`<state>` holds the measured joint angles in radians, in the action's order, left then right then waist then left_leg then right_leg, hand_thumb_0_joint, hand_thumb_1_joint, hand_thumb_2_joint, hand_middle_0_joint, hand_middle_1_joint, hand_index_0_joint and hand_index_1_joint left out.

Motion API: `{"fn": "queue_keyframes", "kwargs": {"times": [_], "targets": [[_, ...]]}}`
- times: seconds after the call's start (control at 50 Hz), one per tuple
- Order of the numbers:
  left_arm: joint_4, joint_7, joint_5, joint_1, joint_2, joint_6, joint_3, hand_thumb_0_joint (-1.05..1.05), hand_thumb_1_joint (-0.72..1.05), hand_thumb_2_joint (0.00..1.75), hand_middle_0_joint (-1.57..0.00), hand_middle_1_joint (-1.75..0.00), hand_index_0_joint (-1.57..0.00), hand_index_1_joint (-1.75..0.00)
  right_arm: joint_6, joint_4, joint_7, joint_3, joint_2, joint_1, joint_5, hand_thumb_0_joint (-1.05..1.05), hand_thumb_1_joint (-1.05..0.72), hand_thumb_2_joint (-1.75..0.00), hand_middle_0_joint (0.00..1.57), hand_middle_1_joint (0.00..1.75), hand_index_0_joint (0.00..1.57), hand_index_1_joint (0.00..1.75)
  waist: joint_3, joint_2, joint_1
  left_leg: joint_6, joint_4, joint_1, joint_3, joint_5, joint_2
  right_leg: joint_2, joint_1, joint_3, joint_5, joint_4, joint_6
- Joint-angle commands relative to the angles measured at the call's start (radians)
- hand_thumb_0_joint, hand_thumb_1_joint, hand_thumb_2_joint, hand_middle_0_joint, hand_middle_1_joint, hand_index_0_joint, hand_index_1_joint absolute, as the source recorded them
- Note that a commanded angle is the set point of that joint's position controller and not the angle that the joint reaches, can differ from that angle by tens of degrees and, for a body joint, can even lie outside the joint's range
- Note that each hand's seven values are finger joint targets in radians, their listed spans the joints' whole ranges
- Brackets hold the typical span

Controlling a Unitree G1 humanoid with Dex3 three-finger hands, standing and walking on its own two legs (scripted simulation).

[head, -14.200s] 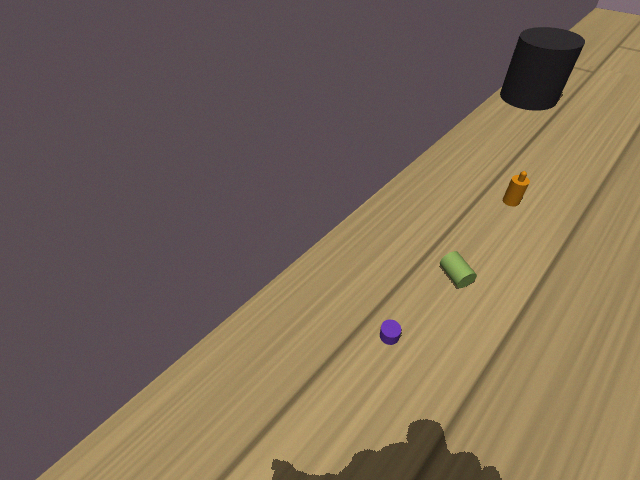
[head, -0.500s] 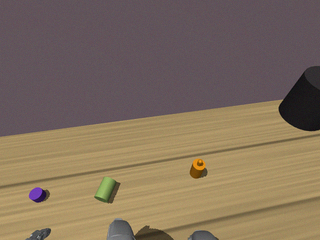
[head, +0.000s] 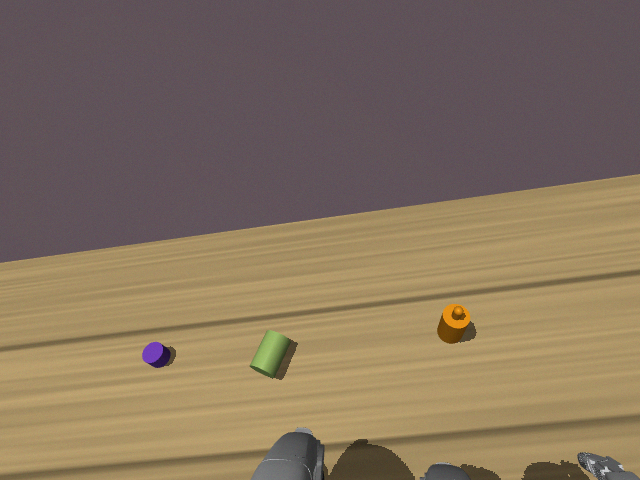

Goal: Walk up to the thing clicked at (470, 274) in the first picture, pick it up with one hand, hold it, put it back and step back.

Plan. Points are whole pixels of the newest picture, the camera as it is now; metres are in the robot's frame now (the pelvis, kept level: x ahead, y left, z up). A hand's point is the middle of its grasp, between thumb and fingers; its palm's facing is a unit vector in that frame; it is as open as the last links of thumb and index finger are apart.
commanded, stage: walk up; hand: left
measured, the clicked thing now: (270, 353) +0.48 +0.31 -0.70
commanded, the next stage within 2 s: stand in 1.58 s
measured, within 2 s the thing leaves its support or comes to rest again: neither
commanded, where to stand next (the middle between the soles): +0.10 +0.03 m, yaw +1 degrees
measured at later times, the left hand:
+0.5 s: hand out of the picture +0.09 +0.31 -0.14, palm faces -0.04 -0.92 -0.38, open 7.4 cm
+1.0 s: hand (144, 468) +0.13 +0.30 -0.11, palm faces +0.00 -0.95 -0.32, open 7.4 cm
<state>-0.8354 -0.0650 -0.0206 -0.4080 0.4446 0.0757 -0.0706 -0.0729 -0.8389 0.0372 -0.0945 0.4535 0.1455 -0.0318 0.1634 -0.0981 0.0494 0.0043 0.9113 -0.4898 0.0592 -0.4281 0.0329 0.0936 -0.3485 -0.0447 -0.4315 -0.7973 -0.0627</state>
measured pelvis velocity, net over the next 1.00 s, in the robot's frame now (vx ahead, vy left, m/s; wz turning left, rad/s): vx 0.03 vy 0.05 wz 0.01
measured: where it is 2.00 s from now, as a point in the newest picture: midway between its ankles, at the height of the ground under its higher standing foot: outside the picture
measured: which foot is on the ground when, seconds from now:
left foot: up 0.00-0.02, down 0.04-1.00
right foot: down 0.00-0.06, up 0.08-0.32, down 0.34-1.00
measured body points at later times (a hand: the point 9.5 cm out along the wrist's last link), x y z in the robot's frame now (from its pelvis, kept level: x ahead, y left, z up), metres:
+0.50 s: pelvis +0.02 +0.05 +0.01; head +0.04 +0.05 +0.46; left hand +0.09 +0.36 -0.11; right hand +0.09 -0.27 -0.11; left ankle +0.05 +0.16 -0.71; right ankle +0.05 -0.07 -0.71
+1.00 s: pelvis +0.03 +0.05 +0.04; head +0.04 +0.06 +0.49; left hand +0.13 +0.35 -0.09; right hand +0.14 -0.25 -0.08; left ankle +0.05 +0.16 -0.71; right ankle +0.05 -0.07 -0.71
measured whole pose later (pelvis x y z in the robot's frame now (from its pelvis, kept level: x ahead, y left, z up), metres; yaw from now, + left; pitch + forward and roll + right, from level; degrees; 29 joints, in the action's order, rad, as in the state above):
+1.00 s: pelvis +0.03 +0.05 +0.04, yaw +1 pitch -2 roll +0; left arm -1.11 0.02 0.00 -0.05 0.36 0.01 0.00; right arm 0.03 -1.11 0.00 0.01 0.37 0.05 0.00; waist 0.06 0.01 0.01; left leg 0.01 0.40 -0.18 0.02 -0.19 -0.01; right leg 0.03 -0.16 0.05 -0.18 -0.39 -0.01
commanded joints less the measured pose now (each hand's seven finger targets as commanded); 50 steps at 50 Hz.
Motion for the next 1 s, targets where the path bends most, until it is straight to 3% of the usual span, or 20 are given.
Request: {"fn": "queue_keyframes", "kwargs": {"times": [0.0,0.02,0.04,0.06,0.08,0.1,0.14,0.28,0.32,0.34,0.36,0.38,0.4,0.42,0.46,0.48,0.5,0.6,0.74,0.98], "targets": [[0.081,-0.015,0.013,0.067,0.275,-0.006,-0.062,0.00,0.90,0.90,-0.20,-0.30,-0.20,-0.30,0.057,0.036,-0.002,-0.067,0.153,0.138,0.014,0.00,-0.90,-0.90,0.20,0.30,0.20,0.30,-0.217,0.287,-0.096,0.044,-0.274,0.341,-0.081,0.173,-0.046,0.111,-0.064,-0.095,0.519,0.011,0.202],[0.076,-0.014,0.014,0.008,0.205,-0.012,-0.037,0.00,0.90,0.90,-0.20,-0.30,-0.20,-0.30,0.064,0.015,-0.009,-0.078,0.189,0.201,0.007,0.00,-0.90,-0.90,0.20,0.30,0.20,0.30,-0.254,0.114,-0.123,0.070,-0.353,0.461,-0.004,0.158,-0.031,0.044,-0.139,-0.029,0.351,-0.199,0.156],[0.084,-0.012,0.011,-0.040,0.121,-0.012,-0.009,0.00,0.90,0.90,-0.20,-0.30,-0.20,-0.30,0.071,0.029,-0.015,-0.091,0.260,0.212,-0.006,0.00,-0.90,-0.90,0.20,0.30,0.20,0.30,-0.264,-0.131,-0.124,0.142,-0.423,0.533,0.324,0.124,0.169,-0.055,-0.343,0.017,-0.077,-0.358,0.104],[0.079,-0.023,0.012,0.011,0.188,-0.020,-0.019,0.00,0.90,0.90,-0.20,-0.30,-0.20,-0.30,0.069,0.062,-0.014,-0.092,0.308,0.160,0.014,0.00,-0.90,-0.90,0.20,0.30,0.20,0.30,-0.248,-0.114,-0.128,0.273,-0.521,0.402,0.547,0.016,0.333,-0.077,-0.364,0.030,-0.228,-0.401,0.093],[0.058,-0.028,0.004,0.069,0.244,-0.015,-0.028,0.00,0.90,0.90,-0.20,-0.30,-0.20,-0.30,0.063,0.061,-0.010,-0.097,0.328,0.117,0.023,0.00,-0.90,-0.90,0.20,0.30,0.20,0.30,-0.182,-0.094,-0.126,0.339,-0.571,0.265,0.627,-0.142,0.372,-0.046,-0.317,0.000,-0.236,-0.415,0.097],[0.046,-0.022,0.005,0.076,0.266,-0.013,-0.032,0.00,0.90,0.90,-0.20,-0.30,-0.20,-0.30,0.061,0.076,-0.012,-0.086,0.293,0.065,0.021,0.00,-0.90,-0.90,0.20,0.30,0.20,0.30,-0.124,-0.049,-0.102,0.322,-0.558,0.201,0.512,-0.139,0.324,-0.021,-0.297,-0.007,-0.199,-0.403,0.097],[-0.003,0.005,0.015,0.020,0.220,-0.015,-0.032,0.00,0.90,0.90,-0.20,-0.30,-0.20,-0.30,0.075,0.086,-0.026,-0.041,0.190,-0.012,0.023,0.00,-0.90,-0.90,0.20,0.30,0.20,0.30,-0.069,-0.002,-0.049,0.217,-0.489,0.160,0.284,0.025,0.183,-0.009,-0.254,-0.010,-0.077,-0.313,0.088],[-0.044,0.036,0.001,0.046,0.169,-0.027,-0.036,0.00,0.90,0.90,-0.20,-0.30,-0.20,-0.30,0.095,0.051,-0.038,-0.013,0.202,-0.026,0.027,0.00,-0.90,-0.90,0.20,0.30,0.20,0.30,-0.150,-0.089,-0.028,0.191,-0.409,0.078,0.221,0.116,0.176,-0.067,0.044,0.077,0.015,0.062,0.093],[-0.052,0.035,-0.007,0.061,0.172,-0.023,-0.041,0.00,0.90,0.90,-0.20,-0.30,-0.20,-0.30,0.091,0.049,-0.041,0.011,0.155,-0.043,0.037,0.00,-0.90,-0.90,0.20,0.30,0.20,0.30,-0.162,-0.019,0.002,0.132,-0.326,0.007,0.169,0.161,0.142,-0.080,0.168,0.049,0.126,0.209,0.110],[-0.044,0.033,-0.016,0.086,0.192,-0.020,-0.043,0.00,0.90,0.90,-0.20,-0.30,-0.20,-0.30,0.093,0.044,-0.042,0.025,0.117,-0.028,0.042,0.00,-0.90,-0.90,0.20,0.30,0.20,0.30,-0.173,0.062,0.002,0.090,-0.269,-0.037,0.145,0.161,0.113,-0.015,0.214,-0.063,0.136,0.276,0.135],[-0.022,0.034,-0.020,0.143,0.233,-0.015,-0.043,0.00,0.90,0.90,-0.20,-0.30,-0.20,-0.30,0.094,0.035,-0.041,0.032,0.093,-0.028,0.045,0.00,-0.90,-0.90,0.20,0.30,0.20,0.30,-0.155,0.173,-0.017,0.039,-0.202,-0.045,0.083,0.078,0.024,0.113,0.144,-0.289,0.038,0.379,0.190],[-0.021,0.042,-0.009,0.221,0.251,-0.018,-0.038,0.00,0.90,0.90,-0.20,-0.30,-0.20,-0.30,0.093,-0.003,-0.049,0.020,0.119,-0.006,0.044,0.00,-0.90,-0.90,0.20,0.30,0.20,0.30,-0.159,0.214,-0.044,0.028,-0.122,0.103,-0.002,-0.049,-0.022,0.222,0.002,-0.361,-0.061,0.418,0.268],[-0.007,0.047,-0.004,0.294,0.234,-0.023,-0.030,0.00,0.90,0.90,-0.20,-0.30,-0.20,-0.30,0.096,-0.043,-0.052,0.008,0.138,0.043,0.037,0.00,-0.90,-0.90,0.20,0.30,0.20,0.30,-0.138,0.208,-0.080,0.028,-0.132,0.228,-0.005,-0.060,-0.005,0.223,-0.108,-0.337,-0.046,0.395,0.273],[-0.009,0.051,0.005,0.310,0.191,-0.028,-0.014,0.00,0.90,0.90,-0.20,-0.30,-0.20,-0.30,0.104,-0.063,-0.051,0.009,0.144,0.071,0.035,0.00,-0.90,-0.90,0.20,0.30,0.20,0.30,-0.138,0.165,-0.100,0.036,-0.253,0.289,0.022,-0.004,0.006,0.164,-0.133,-0.237,0.002,0.358,0.218],[-0.038,0.054,0.013,0.278,0.158,-0.033,-0.001,0.00,0.90,0.90,-0.20,-0.30,-0.20,-0.30,0.115,-0.067,-0.044,0.014,0.165,-0.011,0.035,0.00,-0.90,-0.90,0.20,0.30,0.20,0.30,-0.129,0.091,-0.053,0.084,-0.397,0.202,0.160,0.109,0.076,0.006,-0.029,-0.055,0.127,0.267,0.119],[-0.059,0.054,0.012,0.258,0.158,-0.032,-0.002,0.00,0.90,0.90,-0.20,-0.30,-0.20,-0.30,0.119,-0.067,-0.044,0.022,0.161,-0.034,0.034,0.00,-0.90,-0.90,0.20,0.30,0.20,0.30,-0.152,0.110,-0.032,0.095,-0.415,0.173,0.190,0.116,0.110,-0.014,0.038,-0.036,0.154,0.252,0.112],[-0.075,0.058,0.012,0.248,0.163,-0.034,-0.004,0.00,0.90,0.90,-0.20,-0.30,-0.20,-0.30,0.120,-0.074,-0.043,0.028,0.163,-0.034,0.033,0.00,-0.90,-0.90,0.20,0.30,0.20,0.30,-0.169,0.133,-0.023,0.095,-0.426,0.143,0.186,0.083,0.113,-0.015,0.092,-0.043,0.131,0.273,0.114],[-0.104,0.060,0.026,0.317,0.149,-0.033,0.009,0.00,0.90,0.90,-0.20,-0.30,-0.20,-0.30,0.127,-0.145,-0.049,0.047,0.147,-0.027,0.038,0.00,-0.90,-0.90,0.20,0.30,0.20,0.30,-0.213,0.098,-0.040,0.049,-0.432,0.215,0.098,0.383,0.072,0.028,0.183,-0.045,0.340,0.314,0.125],[-0.165,0.064,0.031,0.361,0.133,-0.045,0.022,0.00,0.90,0.90,-0.20,-0.30,-0.20,-0.30,0.130,-0.191,-0.051,0.054,0.141,-0.066,0.036,0.00,-0.90,-0.90,0.20,0.30,0.20,0.30,-0.255,0.073,-0.034,0.046,-0.510,0.280,0.098,0.462,0.095,0.031,0.256,-0.014,0.359,0.376,0.099],[-0.238,0.073,0.021,0.396,0.119,-0.045,0.026,0.00,0.90,0.90,-0.20,-0.30,-0.20,-0.30,0.122,-0.230,-0.042,0.058,0.122,-0.138,0.029,0.00,-0.90,-0.90,0.20,0.30,0.20,0.30,-0.187,0.086,-0.042,0.026,-0.623,0.303,0.087,0.283,0.085,0.036,0.224,-0.016,0.242,0.508,0.080]]}}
